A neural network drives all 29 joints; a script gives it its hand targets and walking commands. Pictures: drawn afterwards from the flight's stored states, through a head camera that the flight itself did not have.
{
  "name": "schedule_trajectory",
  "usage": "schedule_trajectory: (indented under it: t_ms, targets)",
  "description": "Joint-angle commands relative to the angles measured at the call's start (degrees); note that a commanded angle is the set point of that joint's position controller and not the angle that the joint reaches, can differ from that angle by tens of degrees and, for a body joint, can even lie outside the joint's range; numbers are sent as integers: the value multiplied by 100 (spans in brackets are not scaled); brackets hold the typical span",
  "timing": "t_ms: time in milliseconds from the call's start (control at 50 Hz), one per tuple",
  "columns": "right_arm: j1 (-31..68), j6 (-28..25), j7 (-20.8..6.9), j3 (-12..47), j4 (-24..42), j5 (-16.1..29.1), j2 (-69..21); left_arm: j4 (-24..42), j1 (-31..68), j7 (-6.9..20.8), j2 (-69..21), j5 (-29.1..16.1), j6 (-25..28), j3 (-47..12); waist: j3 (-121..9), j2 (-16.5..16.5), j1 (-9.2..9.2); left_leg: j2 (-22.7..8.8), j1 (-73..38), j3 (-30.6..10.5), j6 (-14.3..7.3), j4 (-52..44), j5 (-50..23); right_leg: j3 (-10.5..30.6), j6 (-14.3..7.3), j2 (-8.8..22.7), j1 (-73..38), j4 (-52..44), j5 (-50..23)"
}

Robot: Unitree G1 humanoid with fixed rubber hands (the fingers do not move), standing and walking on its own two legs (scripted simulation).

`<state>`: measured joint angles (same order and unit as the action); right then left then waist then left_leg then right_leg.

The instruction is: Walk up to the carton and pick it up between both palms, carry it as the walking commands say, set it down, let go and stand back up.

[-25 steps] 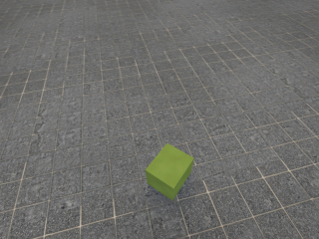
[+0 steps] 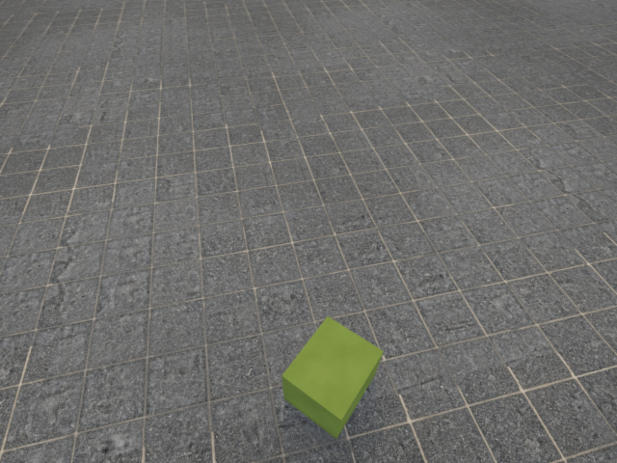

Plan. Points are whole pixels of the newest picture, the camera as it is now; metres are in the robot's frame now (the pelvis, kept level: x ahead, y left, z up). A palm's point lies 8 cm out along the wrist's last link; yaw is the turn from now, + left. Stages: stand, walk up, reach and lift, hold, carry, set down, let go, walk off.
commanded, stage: walk up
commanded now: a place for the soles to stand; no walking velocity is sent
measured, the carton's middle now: (331, 376) +0.51 -0.05 -0.67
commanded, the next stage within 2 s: none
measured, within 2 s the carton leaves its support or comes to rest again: neither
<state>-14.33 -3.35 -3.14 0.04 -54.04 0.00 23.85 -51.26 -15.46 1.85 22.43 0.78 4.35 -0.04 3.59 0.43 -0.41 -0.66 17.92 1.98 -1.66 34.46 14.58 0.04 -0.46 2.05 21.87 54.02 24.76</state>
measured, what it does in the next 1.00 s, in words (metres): steps on the spot: right foot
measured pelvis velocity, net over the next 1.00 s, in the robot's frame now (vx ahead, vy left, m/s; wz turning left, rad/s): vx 0.05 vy -0.01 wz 0.00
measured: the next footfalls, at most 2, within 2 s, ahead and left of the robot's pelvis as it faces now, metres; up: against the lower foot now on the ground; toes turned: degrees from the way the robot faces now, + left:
right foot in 0.14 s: +0.11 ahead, -0.14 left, +0.00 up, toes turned -2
left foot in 1.40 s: +0.14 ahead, +0.23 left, +0.00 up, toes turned -6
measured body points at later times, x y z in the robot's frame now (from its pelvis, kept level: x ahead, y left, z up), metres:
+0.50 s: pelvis +0.05 -0.01 +0.00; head +0.08 -0.02 +0.45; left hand +0.12 +0.30 -0.12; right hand +0.12 -0.32 -0.13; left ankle +0.05 +0.11 -0.73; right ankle +0.07 -0.14 -0.73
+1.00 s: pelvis +0.05 -0.01 +0.00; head +0.04 -0.01 +0.45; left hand +0.11 +0.30 -0.12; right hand +0.12 -0.32 -0.12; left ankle +0.05 +0.11 -0.73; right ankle +0.07 -0.14 -0.73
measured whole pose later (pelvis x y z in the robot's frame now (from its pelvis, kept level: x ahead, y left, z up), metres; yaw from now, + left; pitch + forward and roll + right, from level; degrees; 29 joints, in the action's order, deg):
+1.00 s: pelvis +0.05 -0.01 +0.00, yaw +0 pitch +0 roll +0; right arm -12.7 -0.9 -1.8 0.0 -53.9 0.0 22.2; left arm -56.1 -14.8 0.0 22.2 0.8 4.3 0.0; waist -0.4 -0.8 -0.4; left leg -0.9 17.4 2.0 -0.5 36.2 18.5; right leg -0.8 -0.1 1.9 18.9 35.8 16.6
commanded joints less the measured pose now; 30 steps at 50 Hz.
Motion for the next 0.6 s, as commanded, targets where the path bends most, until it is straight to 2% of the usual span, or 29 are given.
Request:
schedule_trajectory:
  t_ms: [0,20,40,60,80,100,120,140,160,180,200,240,260,280,300,320,340,360,380,400,420,440,460,480,500,520,540,560,580]
  targets:
    - [-129,-26,149,-671,571,-101,1536,199,-193,-112,1194,-71,-7,470,20,-975,-122,-1387,-548,-1598,-1160,-1798,426,-75,4,167,694,-621,-124]
    - [29,50,130,-690,538,-162,1549,108,-310,-145,1109,-88,9,499,-222,-1263,-64,-1255,-468,-1263,-1130,-1592,103,-252,46,69,362,-980,-240]
    - [124,91,130,-631,589,-95,1386,46,-364,-173,1111,-51,38,489,-84,-1041,-26,-1239,-234,-1133,-1155,-1341,-204,-347,40,40,15,-1363,-400]
    - [365,113,136,-610,648,-66,1330,-60,-595,-218,962,-9,51,426,-90,-817,168,-1376,35,-1098,-1092,-933,-613,-377,-37,-37,-440,-1937,-711]
    - [591,164,143,-464,675,-65,1189,-214,-776,-267,871,-58,92,394,-390,-735,359,-1206,14,-811,-895,-352,-1211,-386,-82,-97,-1106,-2794,-1285]
    - [358,161,145,-376,762,20,790,-199,-764,-332,1223,25,159,474,-598,-106,420,-843,330,-400,-492,274,-1262,155,-213,248,-1595,-3111,-1757]
    - [394,168,162,-280,815,54,624,-208,-690,-356,1708,113,195,577,-576,824,307,-301,1026,-116,-33,1240,-258,2059,-594,1327,-1860,-3650,-2252]
    - [383,242,226,-241,745,32,582,-105,-265,-389,1898,76,232,545,-402,959,146,-94,1123,-245,49,1240,1515,2509,-1137,1914,-1563,-3523,-3402]
    - [190,293,235,-377,469,52,931,-118,-113,-395,1823,-13,194,535,-558,342,46,-218,747,-595,-14,1284,1721,2261,-1203,1801,-1497,-3146,-3586]
    - [298,274,262,-401,517,28,911,-98,44,-411,1741,-47,212,521,-309,539,-32,-239,743,-517,-77,1180,1619,1954,-1180,1675,-1246,-2954,-4020]
    - [318,268,250,-366,420,25,896,-145,-24,-390,1482,-53,181,513,-585,634,75,-222,808,-384,-96,990,1576,1693,-1019,1507,-1595,-2890,-4023]
    - [293,253,248,-366,358,42,833,-127,74,-395,1539,-65,134,504,-559,826,91,-144,377,-159,-8,561,1065,1272,-874,1299,-1422,-2756,-4015]
    - [519,234,258,-386,363,-56,771,-126,145,-394,1497,-46,103,414,-455,544,25,-77,353,-131,-58,169,653,1397,-899,1276,-1352,-2722,-4239]
    - [395,225,263,-411,293,-36,729,-69,109,-408,1553,-105,88,450,-622,716,38,-160,304,-241,-110,92,269,1425,-770,1380,-1560,-2643,-4450]
    - [301,205,286,-372,318,6,763,-11,192,-387,1527,-127,58,465,-846,742,-11,-169,-117,-168,-69,-332,-276,1188,-779,1315,-1529,-2514,-4519]
    - [304,176,302,-439,224,20,834,21,268,-378,1430,-172,42,399,-1035,358,-34,-362,-717,-209,-172,-320,-1136,978,-594,1070,-1246,-2322,-4127]
    - [264,150,305,-478,243,-11,990,42,299,-382,1299,-174,48,383,-1217,272,-86,-594,-1130,-315,-292,-370,-1847,634,-345,847,-1044,-2159,-3886]
    - [334,149,297,-459,210,0,1062,56,389,-393,1272,-156,54,293,-1049,143,-87,-680,-1150,-522,-341,-356,-1729,459,-258,596,-624,-2184,-3333]
    - [383,131,286,-482,272,-48,1174,145,502,-359,1161,-187,50,324,-950,10,-33,-865,-985,-778,-450,-618,-1276,418,-244,465,-555,-2257,-2402]
    - [561,141,267,-424,209,2,1142,67,310,-355,1237,-147,42,373,-741,-15,78,-944,-685,-872,-540,-625,-1092,297,-269,381,-656,-2282,-1864]
    - [654,159,267,-398,204,-41,1107,49,229,-339,1217,-135,24,380,-989,-266,77,-947,-719,-712,-511,-599,-712,274,-256,405,-783,-2314,-1633]
    - [674,146,262,-393,219,-44,1074,-24,246,-343,1128,-126,23,291,-990,-174,33,-815,-646,-723,-447,-580,-780,305,-311,402,-860,-2336,-1771]
    - [822,162,267,-372,252,-14,1048,-70,104,-357,1188,-117,33,352,-992,-118,176,-790,-563,-556,-390,-440,-1135,402,-328,474,-1093,-2383,-2263]
    - [756,182,267,-390,275,-58,1050,-56,136,-348,1275,-90,52,337,-863,-178,85,-691,-441,-495,-364,-318,-1047,533,-434,538,-977,-2364,-2454]
    - [640,191,281,-393,219,-57,1001,-13,240,-346,1267,-108,48,366,-809,-241,48,-627,-321,-315,-332,-294,-755,586,-432,598,-948,-2392,-2392]
    - [509,206,262,-348,200,6,964,-77,333,-347,1408,-92,57,387,-802,-129,-48,-535,-623,-360,-244,-238,-544,795,-518,774,-642,-2540,-2124]
    - [567,195,265,-383,259,-20,947,-56,445,-334,1379,-65,22,369,-623,20,-94,-593,-500,-498,-332,-411,-508,551,-412,564,-556,-2474,-2035]
    - [575,199,261,-370,213,-38,1002,-93,409,-321,1270,-56,16,330,-495,-106,-10,-617,-399,-588,-332,-572,-395,447,-359,485,-529,-2491,-1925]
    - [721,186,236,-385,255,-52,951,-97,387,-326,1323,-19,36,365,-577,-157,-63,-604,-545,-501,-352,-602,-234,564,-353,508,-427,-2588,-1848]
